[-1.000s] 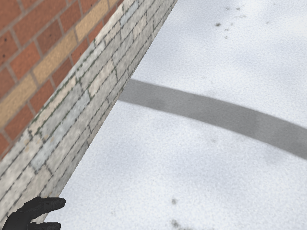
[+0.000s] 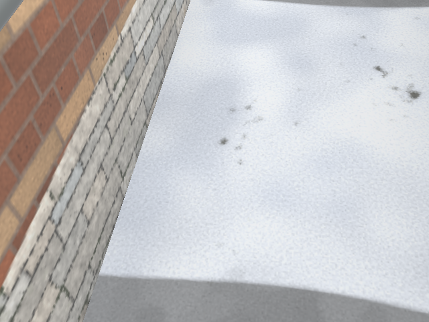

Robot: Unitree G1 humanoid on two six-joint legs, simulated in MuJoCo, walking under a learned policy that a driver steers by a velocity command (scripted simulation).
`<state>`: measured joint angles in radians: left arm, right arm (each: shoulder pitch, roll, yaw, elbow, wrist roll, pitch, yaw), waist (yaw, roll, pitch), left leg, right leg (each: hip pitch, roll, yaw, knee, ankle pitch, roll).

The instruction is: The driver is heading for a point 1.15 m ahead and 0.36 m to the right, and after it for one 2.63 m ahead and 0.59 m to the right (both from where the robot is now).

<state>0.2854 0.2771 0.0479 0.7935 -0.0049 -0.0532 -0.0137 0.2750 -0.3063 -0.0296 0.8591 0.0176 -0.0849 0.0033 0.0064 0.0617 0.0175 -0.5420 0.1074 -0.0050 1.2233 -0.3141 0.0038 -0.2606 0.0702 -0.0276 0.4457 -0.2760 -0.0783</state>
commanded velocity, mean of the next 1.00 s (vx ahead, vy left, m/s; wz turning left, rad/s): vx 0.50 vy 0.00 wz -0.34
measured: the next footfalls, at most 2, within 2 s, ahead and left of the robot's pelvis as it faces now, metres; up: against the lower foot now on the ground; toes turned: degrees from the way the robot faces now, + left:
left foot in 0.30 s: +0.32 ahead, +0.13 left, +0.02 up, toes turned +3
right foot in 0.78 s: +0.49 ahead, -0.22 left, +0.04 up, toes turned -18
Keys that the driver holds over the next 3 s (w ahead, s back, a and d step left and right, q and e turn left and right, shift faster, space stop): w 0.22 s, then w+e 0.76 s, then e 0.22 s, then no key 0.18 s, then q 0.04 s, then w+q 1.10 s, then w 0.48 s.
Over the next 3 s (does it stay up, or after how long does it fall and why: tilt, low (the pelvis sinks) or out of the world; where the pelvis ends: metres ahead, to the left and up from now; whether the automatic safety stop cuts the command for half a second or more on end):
stays up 1.35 -0.31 0.10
